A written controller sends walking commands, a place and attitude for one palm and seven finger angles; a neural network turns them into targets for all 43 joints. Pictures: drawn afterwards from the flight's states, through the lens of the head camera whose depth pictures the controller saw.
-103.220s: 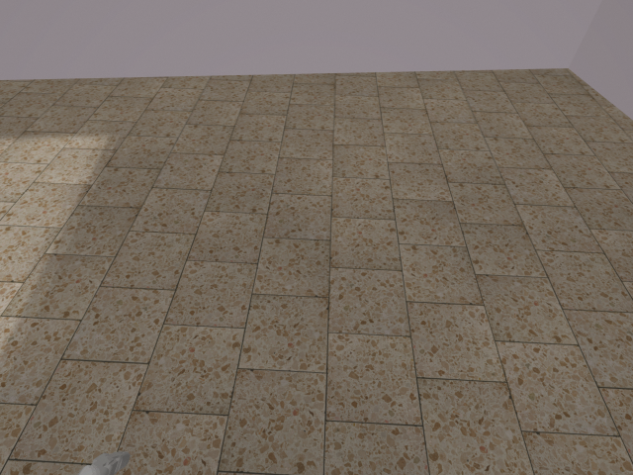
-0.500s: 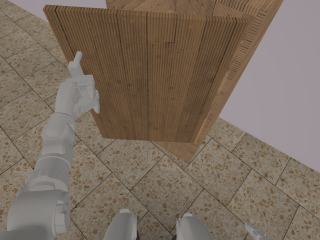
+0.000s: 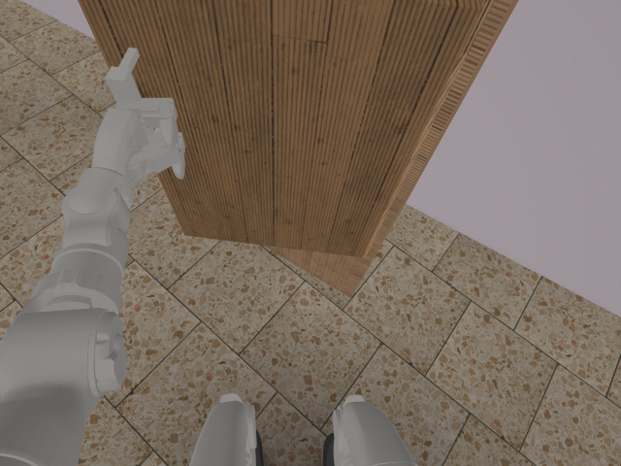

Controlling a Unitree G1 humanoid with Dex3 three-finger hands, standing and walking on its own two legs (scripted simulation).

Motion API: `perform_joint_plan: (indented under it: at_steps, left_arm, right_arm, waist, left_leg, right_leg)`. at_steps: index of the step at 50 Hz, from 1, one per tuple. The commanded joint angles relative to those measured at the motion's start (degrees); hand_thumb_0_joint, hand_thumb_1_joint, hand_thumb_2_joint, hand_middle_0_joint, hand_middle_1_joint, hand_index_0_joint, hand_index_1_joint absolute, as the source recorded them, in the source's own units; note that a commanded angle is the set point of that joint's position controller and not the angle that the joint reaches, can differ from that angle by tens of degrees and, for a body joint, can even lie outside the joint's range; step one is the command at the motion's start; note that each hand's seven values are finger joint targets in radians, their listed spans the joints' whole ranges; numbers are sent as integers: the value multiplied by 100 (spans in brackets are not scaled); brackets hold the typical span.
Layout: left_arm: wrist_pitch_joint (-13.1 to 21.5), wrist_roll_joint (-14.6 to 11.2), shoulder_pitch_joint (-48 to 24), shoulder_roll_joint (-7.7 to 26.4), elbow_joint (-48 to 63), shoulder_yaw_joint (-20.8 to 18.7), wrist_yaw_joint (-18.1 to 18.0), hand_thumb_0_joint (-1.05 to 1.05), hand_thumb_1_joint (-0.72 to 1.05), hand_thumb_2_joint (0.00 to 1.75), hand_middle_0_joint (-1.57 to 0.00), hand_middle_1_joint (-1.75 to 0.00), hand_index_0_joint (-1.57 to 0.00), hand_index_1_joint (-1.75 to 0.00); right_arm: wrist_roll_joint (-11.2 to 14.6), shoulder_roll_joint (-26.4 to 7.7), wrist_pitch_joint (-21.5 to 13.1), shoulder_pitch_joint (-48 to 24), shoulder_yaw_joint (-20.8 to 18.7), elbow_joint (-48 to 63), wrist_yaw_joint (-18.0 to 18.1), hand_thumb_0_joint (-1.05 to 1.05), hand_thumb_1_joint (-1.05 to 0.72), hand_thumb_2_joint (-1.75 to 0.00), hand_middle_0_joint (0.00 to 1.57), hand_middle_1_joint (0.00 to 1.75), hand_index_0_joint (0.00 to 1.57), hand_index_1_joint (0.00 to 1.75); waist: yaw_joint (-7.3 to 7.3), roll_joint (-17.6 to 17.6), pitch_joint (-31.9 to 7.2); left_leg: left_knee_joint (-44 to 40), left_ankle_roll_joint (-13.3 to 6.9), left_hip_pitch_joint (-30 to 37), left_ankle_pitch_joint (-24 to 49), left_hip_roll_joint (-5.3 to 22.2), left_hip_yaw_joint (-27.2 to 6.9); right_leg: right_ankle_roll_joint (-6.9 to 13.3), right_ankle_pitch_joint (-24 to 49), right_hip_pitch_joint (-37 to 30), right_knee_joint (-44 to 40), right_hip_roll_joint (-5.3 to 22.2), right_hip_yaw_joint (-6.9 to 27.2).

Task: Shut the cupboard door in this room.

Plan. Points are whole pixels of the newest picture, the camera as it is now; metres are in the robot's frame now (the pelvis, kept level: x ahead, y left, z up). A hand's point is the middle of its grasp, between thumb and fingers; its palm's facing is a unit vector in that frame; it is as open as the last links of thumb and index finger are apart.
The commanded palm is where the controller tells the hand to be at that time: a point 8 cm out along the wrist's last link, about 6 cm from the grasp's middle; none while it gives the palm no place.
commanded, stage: push the door shut along its arc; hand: left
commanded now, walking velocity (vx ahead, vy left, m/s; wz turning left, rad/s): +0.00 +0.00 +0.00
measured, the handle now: (142, 108) +0.57 +0.20 +0.07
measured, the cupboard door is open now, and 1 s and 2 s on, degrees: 26 13 8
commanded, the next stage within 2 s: pull the fist back off the door in 1.02 s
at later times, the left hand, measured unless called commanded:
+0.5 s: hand (219, 109) +0.56 +0.09 +0.08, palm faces -0.33 -0.95 -0.03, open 2.9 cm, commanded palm +0.56 +0.14 +0.07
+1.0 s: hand (234, 91) +0.59 +0.07 +0.08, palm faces -0.41 -0.91 -0.03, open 3.3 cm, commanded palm +0.62 +0.08 +0.07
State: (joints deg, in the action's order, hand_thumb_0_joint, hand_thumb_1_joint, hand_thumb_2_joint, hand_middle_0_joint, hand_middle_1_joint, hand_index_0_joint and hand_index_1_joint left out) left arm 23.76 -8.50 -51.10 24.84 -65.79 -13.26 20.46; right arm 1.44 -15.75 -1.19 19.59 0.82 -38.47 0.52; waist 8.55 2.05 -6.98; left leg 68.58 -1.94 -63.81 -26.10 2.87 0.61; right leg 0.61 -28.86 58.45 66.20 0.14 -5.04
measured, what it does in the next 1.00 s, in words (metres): stands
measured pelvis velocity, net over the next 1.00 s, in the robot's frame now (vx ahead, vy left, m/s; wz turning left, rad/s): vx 0.00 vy -0.01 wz -0.04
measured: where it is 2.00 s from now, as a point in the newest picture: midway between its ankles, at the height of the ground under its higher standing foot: outside the picture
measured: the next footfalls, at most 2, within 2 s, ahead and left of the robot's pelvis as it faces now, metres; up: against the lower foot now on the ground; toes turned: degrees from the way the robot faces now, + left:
none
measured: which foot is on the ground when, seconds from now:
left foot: down 0.00-1.00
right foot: down 0.00-1.00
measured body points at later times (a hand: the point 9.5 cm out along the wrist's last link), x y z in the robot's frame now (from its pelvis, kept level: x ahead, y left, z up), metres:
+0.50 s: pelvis +0.00 -0.01 -0.02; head +0.16 +0.00 +0.40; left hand +0.57 +0.15 +0.09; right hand -0.02 -0.27 -0.13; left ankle +0.06 +0.10 -0.64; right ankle +0.03 -0.12 -0.64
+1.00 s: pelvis +0.00 -0.01 -0.03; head +0.19 +0.02 +0.37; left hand +0.60 +0.13 +0.09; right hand -0.03 -0.28 -0.13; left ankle +0.06 +0.10 -0.64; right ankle +0.03 -0.12 -0.64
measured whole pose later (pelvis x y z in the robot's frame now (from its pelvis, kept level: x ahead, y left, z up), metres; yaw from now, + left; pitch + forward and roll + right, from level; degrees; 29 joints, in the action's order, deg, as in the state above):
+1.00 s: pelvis +0.00 -0.01 -0.03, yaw -2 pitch +30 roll -6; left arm 11.7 -1.9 -79.1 35.1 -76.0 -11.4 25.8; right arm -1.0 -15.4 -4.8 20.4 2.6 -40.3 0.9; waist 16.0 3.1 -6.1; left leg 76.8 -1.3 -78.8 -28.4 4.6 -1.4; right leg 1.6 -30.6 72.6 73.0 -1.6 -6.5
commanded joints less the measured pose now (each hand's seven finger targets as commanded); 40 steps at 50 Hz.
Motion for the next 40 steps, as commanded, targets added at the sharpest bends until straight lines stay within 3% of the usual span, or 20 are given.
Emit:
perform_joint_plan:
  at_steps: [1,3,6,12,15,18,20,21,23,27,34,40]
  left_arm:
    - [368,48,-3390,701,1119,166,160,0,90,90,-130,-150,-130,-150]
    - [276,78,-3605,845,921,93,169,0,90,90,-130,-150,-130,-150]
    - [186,110,-3827,1268,852,-249,145,0,90,90,-130,-150,-130,-150]
    - [40,265,-4155,1567,699,-360,207,0,90,90,-130,-150,-130,-150]
    - [-17,332,-4074,1605,601,-414,230,0,90,90,-130,-150,-130,-150]
    - [-162,407,-4073,1856,510,-586,240,0,90,90,-130,-150,-130,-150]
    - [-179,417,-4184,1939,625,-651,275,0,90,90,-130,-150,-130,-150]
    - [-248,425,-4118,1722,517,-485,306,0,90,90,-130,-150,-130,-150]
    - [-309,426,-4462,1669,558,-376,348,0,90,90,-130,-150,-130,-150]
    - [-397,421,-4767,1868,458,-414,457,0,90,90,-130,-150,-130,-150]
    - [-491,429,-5335,1623,379,-77,607,0,90,90,-130,-150,-130,-150]
    - [-611,503,-5778,1457,333,99,624,0,90,90,-130,-150,-130,-150]
  right_arm:
    - [-32,-1080,-191,757,-363,279,74,0,-90,-90,20,30,20,30]
    - [-31,-1092,-203,778,-338,280,72,0,-90,-90,20,30,20,30]
    - [-58,-1127,-209,889,-311,294,80,0,-90,-90,20,30,20,30]
    - [-74,-1114,-204,1018,-266,328,46,0,-90,-90,20,30,20,30]
    - [-95,-1109,-192,1088,-266,365,12,0,-90,-90,20,30,20,30]
    - [-117,-1121,-140,1196,-266,368,4,0,-90,-90,20,30,20,30]
    - [-131,-1126,-126,1263,-276,380,7,0,-90,-90,20,30,20,30]
    - [-129,-1098,-112,1248,-280,383,-5,0,-90,-90,20,30,20,30]
    - [-130,-1096,-116,1297,-290,323,13,0,-90,-90,20,30,20,30]
    - [-125,-1110,-146,1363,-271,238,61,0,-90,-90,20,30,20,30]
    - [-164,-1100,-280,1408,-237,73,109,0,-90,-90,20,30,20,30]
    - [-197,-1144,-369,1408,-243,-57,131,0,-90,-90,20,30,20,30]
  waist:
    - [492,641,-2580]
    - [531,631,-2464]
    - [520,634,-2770]
    - [597,848,-2912]
    - [550,967,-3118]
    - [573,799,-3135]
    - [575,852,-3347]
    - [627,751,-3267]
    - [767,611,-3120]
    - [838,602,-3092]
    - [997,1204,-3108]
    - [1137,1416,-3271]
  left_leg:
    - [-793,30,2983,936,-64,-828]
    - [-744,14,2721,752,-85,-795]
    - [-623,-6,2692,1049,-69,-799]
    - [-393,-25,2472,1278,-43,-725]
    - [-335,-3,2589,1551,-34,-750]
    - [-255,-27,2360,1631,-28,-697]
    - [-199,-41,2424,1890,-29,-677]
    - [-186,-53,2331,1784,-48,-650]
    - [-156,-90,2129,1567,-40,-626]
    - [-58,-122,1897,1522,-66,-562]
    - [79,-119,2282,1719,-58,-630]
    - [214,-102,2555,1891,-22,-723]
  right_leg:
    - [164,762,457,-907,-233,247]
    - [163,649,456,-888,-241,263]
    - [174,797,374,-788,-254,259]
    - [159,925,428,-694,-291,310]
    - [172,1063,470,-606,-310,279]
    - [151,1193,292,-588,-328,282]
    - [143,1428,226,-541,-334,301]
    - [127,1398,212,-590,-349,308]
    - [95,1304,205,-652,-358,332]
    - [102,1355,121,-665,-377,387]
    - [166,1269,709,-587,-397,290]
    - [174,1248,1164,-460,-409,192]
